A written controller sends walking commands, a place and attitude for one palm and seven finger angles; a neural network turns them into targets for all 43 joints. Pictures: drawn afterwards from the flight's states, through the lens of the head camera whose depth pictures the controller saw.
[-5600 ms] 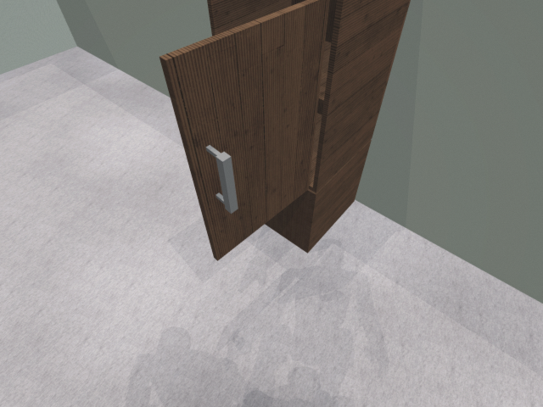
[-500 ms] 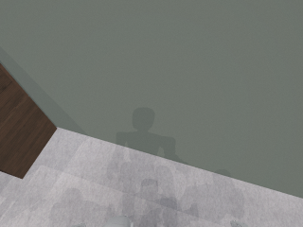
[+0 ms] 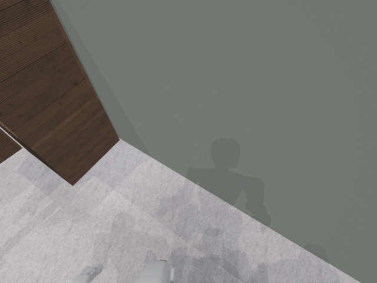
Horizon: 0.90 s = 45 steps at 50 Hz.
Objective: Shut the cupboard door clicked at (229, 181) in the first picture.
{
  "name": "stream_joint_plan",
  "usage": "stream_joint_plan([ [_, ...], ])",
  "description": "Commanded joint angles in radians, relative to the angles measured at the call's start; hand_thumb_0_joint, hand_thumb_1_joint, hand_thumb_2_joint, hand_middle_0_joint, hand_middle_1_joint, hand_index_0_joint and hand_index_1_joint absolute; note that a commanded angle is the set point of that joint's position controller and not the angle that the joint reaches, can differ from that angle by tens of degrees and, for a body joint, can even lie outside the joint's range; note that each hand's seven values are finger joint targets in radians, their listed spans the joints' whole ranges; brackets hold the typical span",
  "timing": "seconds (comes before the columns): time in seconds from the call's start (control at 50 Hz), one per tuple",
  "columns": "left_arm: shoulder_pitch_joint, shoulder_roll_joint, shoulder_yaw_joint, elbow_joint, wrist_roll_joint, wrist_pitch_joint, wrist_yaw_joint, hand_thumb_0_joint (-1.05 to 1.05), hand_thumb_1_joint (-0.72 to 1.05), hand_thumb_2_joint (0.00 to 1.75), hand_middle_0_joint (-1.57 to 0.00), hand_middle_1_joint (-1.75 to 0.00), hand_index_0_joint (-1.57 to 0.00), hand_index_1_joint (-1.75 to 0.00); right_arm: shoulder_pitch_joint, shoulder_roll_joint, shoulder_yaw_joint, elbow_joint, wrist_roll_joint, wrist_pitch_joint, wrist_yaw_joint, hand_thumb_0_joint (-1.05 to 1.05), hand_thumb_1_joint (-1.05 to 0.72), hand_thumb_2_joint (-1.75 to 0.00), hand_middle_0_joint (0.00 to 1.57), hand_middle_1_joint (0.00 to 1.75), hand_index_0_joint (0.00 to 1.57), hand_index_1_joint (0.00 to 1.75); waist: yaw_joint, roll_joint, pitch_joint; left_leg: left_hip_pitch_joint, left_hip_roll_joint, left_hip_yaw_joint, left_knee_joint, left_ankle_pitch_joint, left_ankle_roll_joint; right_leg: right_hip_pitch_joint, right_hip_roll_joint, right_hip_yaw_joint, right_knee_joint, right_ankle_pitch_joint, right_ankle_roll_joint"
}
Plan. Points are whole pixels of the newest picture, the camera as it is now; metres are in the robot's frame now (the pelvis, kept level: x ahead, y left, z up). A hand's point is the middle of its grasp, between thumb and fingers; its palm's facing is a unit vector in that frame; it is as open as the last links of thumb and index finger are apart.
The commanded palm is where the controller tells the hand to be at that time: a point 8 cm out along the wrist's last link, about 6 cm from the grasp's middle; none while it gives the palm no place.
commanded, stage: turn to face it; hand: left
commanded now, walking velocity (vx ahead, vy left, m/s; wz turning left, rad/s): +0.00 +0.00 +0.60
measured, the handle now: out of the picture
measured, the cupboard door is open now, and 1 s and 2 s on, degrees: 85 85 85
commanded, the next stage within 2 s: take the last steps up to it in 1.34 s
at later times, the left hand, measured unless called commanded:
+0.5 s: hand out of the picture +0.04 +0.21 -0.15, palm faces +0.31 -0.90 -0.31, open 7.4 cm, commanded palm none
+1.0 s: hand out of the picture -0.06 +0.17 -0.16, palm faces +0.60 -0.76 -0.26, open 7.4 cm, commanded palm none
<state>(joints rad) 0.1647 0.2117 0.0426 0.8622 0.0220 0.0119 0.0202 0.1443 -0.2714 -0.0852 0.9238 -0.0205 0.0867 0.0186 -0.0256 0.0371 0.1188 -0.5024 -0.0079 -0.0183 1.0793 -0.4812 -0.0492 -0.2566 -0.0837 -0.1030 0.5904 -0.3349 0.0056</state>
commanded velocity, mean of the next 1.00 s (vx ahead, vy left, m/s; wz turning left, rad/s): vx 0.00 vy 0.00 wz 0.58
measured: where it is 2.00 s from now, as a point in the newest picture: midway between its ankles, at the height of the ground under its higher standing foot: outside the picture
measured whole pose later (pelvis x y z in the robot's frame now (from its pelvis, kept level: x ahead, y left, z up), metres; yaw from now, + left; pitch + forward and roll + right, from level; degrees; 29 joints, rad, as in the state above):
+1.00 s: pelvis +0.01 -0.05 +0.00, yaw +36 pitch +0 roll +0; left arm 0.17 0.25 0.07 0.92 0.01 0.06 0.00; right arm 0.13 -0.22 -0.05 0.90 -0.03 0.04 0.00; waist 0.01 -0.02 0.11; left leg -0.30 0.00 -0.01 0.55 -0.25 0.00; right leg -0.46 -0.09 -0.04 1.02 -0.46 0.07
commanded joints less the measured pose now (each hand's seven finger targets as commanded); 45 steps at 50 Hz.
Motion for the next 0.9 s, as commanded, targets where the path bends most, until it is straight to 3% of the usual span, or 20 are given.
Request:
stream_joint_plan([
  [0.0, 0.042, 0.193, 0.055, -0.058, 0.007, -0.019, 0.016, 0.0, 0.9, 0.9, -0.2, -0.3, -0.2, -0.3, -0.082, -0.019, 0.003, -0.106, 0.01, -0.033, 0.016, 0.0, -0.9, -0.9, 0.2, 0.3, 0.2, 0.3, 0.047, -0.234, -0.127, 0.015, 0.032, 0.081, -0.156, 0.005, -0.016, 0.162, -0.244, 0.07, -0.18, 0.605, -0.115],
  [0.08, 0.089, 0.227, 0.068, -0.025, 0.006, -0.016, 0.01, 0.0, 0.9, 0.9, -0.2, -0.3, -0.2, -0.3, -0.065, -0.02, 0.01, -0.104, 0.012, -0.045, 0.016, 0.0, -0.9, -0.9, 0.2, 0.3, 0.2, 0.3, 0.056, -0.232, -0.161, 0.124, 0.005, 0.133, -0.413, 0.073, 0.001, 0.207, -0.264, 0.034, -0.092, 0.633, -0.092],
  [0.12, 0.064, 0.226, 0.074, -0.032, -0.007, -0.011, 0.004, 0.0, 0.9, 0.9, -0.2, -0.3, -0.2, -0.3, 0.019, -0.06, -0.001, -0.086, 0.007, -0.052, 0.013, 0.0, -0.9, -0.9, 0.2, 0.3, 0.2, 0.3, 0.002, -0.177, -0.187, 0.301, 0.011, 0.12, -0.601, 0.261, 0.022, 0.104, -0.25, -0.024, 0.038, 0.533, -0.032],
  [0.14, 0.067, 0.183, 0.069, -0.054, -0.013, -0.004, 0.0, 0.0, 0.9, 0.9, -0.2, -0.3, -0.2, -0.3, 0.079, -0.145, -0.022, -0.077, -0.002, -0.061, 0.009, 0.0, -0.9, -0.9, 0.2, 0.3, 0.2, 0.3, -0.031, 0.032, -0.232, 0.468, 0.168, -0.087, -0.663, 0.48, 0.093, -0.082, -0.175, -0.074, 0.222, 0.284, 0.03],
  [0.16, 0.029, 0.112, 0.043, -0.097, -0.017, 0.001, -0.006, 0.0, 0.9, 0.9, -0.2, -0.3, -0.2, -0.3, 0.151, -0.25, -0.049, -0.069, -0.008, -0.06, 0.0, 0.0, -0.9, -0.9, 0.2, 0.3, 0.2, 0.3, -0.07, 0.305, -0.234, 0.546, 0.425, -0.418, -0.707, 0.846, 0.258, -0.322, -0.042, -0.059, 0.444, -0.344, 0.091],
  [0.18, -0.045, 0.141, 0.036, -0.117, -0.002, 0.015, 0.003, 0.0, 0.9, 0.9, -0.2, -0.3, -0.2, -0.3, 0.198, -0.247, -0.044, -0.048, -0.004, -0.055, -0.007, 0.0, -0.9, -0.9, 0.2, 0.3, 0.2, 0.3, -0.087, 0.151, -0.223, 0.496, 0.447, -0.422, -0.702, 0.741, 0.295, -0.338, -0.048, 0.057, 0.544, -0.336, 0.071],
  [0.22, -0.073, 0.124, 0.045, -0.086, -0.008, 0.016, 0.002, 0.0, 0.9, 0.9, -0.2, -0.3, -0.2, -0.3, 0.115, -0.202, -0.034, -0.066, -0.008, -0.061, -0.029, 0.0, -0.9, -0.9, 0.2, 0.3, 0.2, 0.3, -0.052, 0.187, -0.179, 0.378, 0.342, -0.342, -0.723, 0.598, 0.261, -0.338, -0.042, 0.109, 0.594, -0.215, 0.074],
  [0.28, -0.012, 0.118, 0.049, -0.049, -0.007, 0.022, -0.012, 0.0, 0.9, 0.9, -0.2, -0.3, -0.2, -0.3, 0.013, -0.163, -0.02, -0.091, -0.007, -0.066, -0.03, 0.0, -0.9, -0.9, 0.2, 0.3, 0.2, 0.3, 0.007, 0.126, -0.16, 0.302, 0.244, -0.229, -0.738, 0.464, 0.203, -0.256, -0.019, 0.099, 0.503, -0.111, 0.071],
  [0.36, 0.0, 0.103, 0.044, -0.051, -0.011, 0.021, -0.011, 0.0, 0.9, 0.9, -0.2, -0.3, -0.2, -0.3, -0.002, -0.171, -0.029, -0.091, -0.012, -0.055, -0.024, 0.0, -0.9, -0.9, 0.2, 0.3, 0.2, 0.3, 0.007, 0.125, -0.154, 0.225, 0.222, -0.257, -0.732, 0.357, 0.2, -0.113, 0.033, 0.064, 0.245, -0.126, 0.06],
  [0.42, 0.106, 0.111, 0.049, -0.026, -0.012, 0.006, -0.008, 0.0, 0.9, 0.9, -0.2, -0.3, -0.2, -0.3, -0.053, -0.167, -0.035, -0.107, -0.005, -0.046, -0.021, 0.0, -0.9, -0.9, 0.2, 0.3, 0.2, 0.3, 0.056, 0.091, -0.173, 0.127, 0.167, -0.258, -0.652, 0.322, 0.158, 0.094, 0.071, 0.035, -0.032, 0.013, 0.051],
  [0.44, 0.144, 0.154, 0.06, -0.022, -0.006, -0.004, -0.002, 0.0, 0.9, 0.9, -0.2, -0.3, -0.2, -0.3, -0.06, -0.134, -0.032, -0.117, 0.004, -0.044, -0.018, 0.0, -0.9, -0.9, 0.2, 0.3, 0.2, 0.3, 0.077, -0.003, -0.173, 0.035, 0.096, -0.21, -0.551, 0.232, 0.108, 0.198, 0.0, 0.104, -0.204, 0.022, 0.034],
  [0.46, 0.16, 0.249, 0.079, -0.028, 0.01, -0.014, 0.008, 0.0, 0.9, 0.9, -0.2, -0.3, -0.2, -0.3, -0.047, -0.061, -0.022, -0.138, 0.011, -0.044, -0.011, 0.0, -0.9, -0.9, 0.2, 0.3, 0.2, 0.3, 0.087, -0.29, -0.165, -0.139, -0.046, -0.049, -0.31, 0.007, 0.026, 0.269, -0.273, 0.413, -0.34, -0.003, -0.062],
  [0.48, 0.128, 0.281, 0.074, -0.045, 0.009, -0.01, 0.011, 0.0, 0.9, 0.9, -0.2, -0.3, -0.2, -0.3, -0.083, -0.079, -0.025, -0.154, 0.005, -0.045, -0.003, 0.0, -0.9, -0.9, 0.2, 0.3, 0.2, 0.3, 0.092, -0.295, -0.134, -0.093, -0.038, -0.023, -0.064, -0.131, 0.015, 0.119, -0.424, 0.471, -0.367, 0.087, -0.156],
  [0.52, 0.049, 0.199, 0.058, -0.054, 0.002, -0.019, 0.018, 0.0, 0.9, 0.9, -0.2, -0.3, -0.2, -0.3, -0.07, -0.074, -0.026, -0.115, 0.002, -0.034, -0.002, 0.0, -0.9, -0.9, 0.2, 0.3, 0.2, 0.3, 0.037, -0.283, -0.109, -0.106, 0.017, -0.046, 0.149, -0.041, 0.013, 0.085, -0.319, 0.332, -0.276, 0.314, -0.167],
  [0.58, 0.021, 0.169, 0.049, -0.06, 0.007, -0.02, 0.018, 0.0, 0.9, 0.9, -0.2, -0.3, -0.2, -0.3, -0.057, -0.034, -0.009, -0.096, 0.008, -0.029, 0.012, 0.0, -0.9, -0.9, 0.2, 0.3, 0.2, 0.3, 0.021, -0.273, -0.126, -0.028, 0.034, 0.028, -0.006, 0.002, -0.01, 0.122, -0.244, 0.11, -0.213, 0.508, -0.12],
  [0.7, 0.114, 0.226, 0.07, -0.016, 0.007, -0.017, 0.01, 0.0, 0.9, 0.9, -0.2, -0.3, -0.2, -0.3, -0.093, -0.009, 0.009, -0.105, 0.012, -0.044, 0.016, 0.0, -0.9, -0.9, 0.2, 0.3, 0.2, 0.3, 0.067, -0.245, -0.152, 0.106, -0.003, 0.13, -0.391, 0.046, 0.002, 0.214, -0.269, 0.046, -0.117, 0.629, -0.1],
  [0.76, 0.08, 0.211, 0.074, -0.025, -0.011, -0.009, 0.001, 0.0, 0.9, 0.9, -0.2, -0.3, -0.2, -0.3, 0.03, -0.086, -0.008, -0.074, 0.005, -0.059, 0.01, 0.0, -0.9, -0.9, 0.2, 0.3, 0.2, 0.3, -0.011, -0.111, -0.211, 0.402, 0.051, 0.071, -0.662, 0.35, 0.044, 0.041, -0.238, -0.042, 0.106, 0.476, -0.004],
  [0.78, 0.08, 0.148, 0.06, -0.057, -0.015, -0.002, -0.006, 0.0, 0.9, 0.9, -0.2, -0.3, -0.2, -0.3, 0.077, -0.189, -0.035, -0.073, -0.004, -0.063, 0.006, 0.0, -0.9, -0.9, 0.2, 0.3, 0.2, 0.3, -0.034, 0.181, -0.241, 0.562, 0.303, -0.264, -0.681, 0.641, 0.159, -0.225, -0.101, -0.089, 0.318, -0.023, 0.073],
  [0.8, 0.004, 0.118, 0.038, -0.097, -0.009, 0.006, -0.003, 0.0, 0.9, 0.9, -0.2, -0.3, -0.2, -0.3, 0.146, -0.251, -0.047, -0.054, -0.006, -0.055, -0.004, 0.0, -0.9, -0.9, 0.2, 0.3, 0.2, 0.3, -0.074, 0.247, -0.227, 0.537, 0.441, -0.393, -0.705, 0.837, 0.286, -0.333, -0.049, -0.006, 0.46, -0.355, 0.077],
  [0.88, -0.021, 0.126, 0.049, -0.045, -0.005, 0.025, -0.008, 0.0, 0.9, 0.9, -0.2, -0.3, -0.2, -0.3, 0.013, -0.164, -0.02, -0.08, -0.008, -0.064, -0.031, 0.0, -0.9, -0.9, 0.2, 0.3, 0.2, 0.3, -0.001, 0.154, -0.145, 0.314, 0.272, -0.236, -0.744, 0.517, 0.217, -0.289, -0.041, 0.106, 0.55, -0.128, 0.07],
])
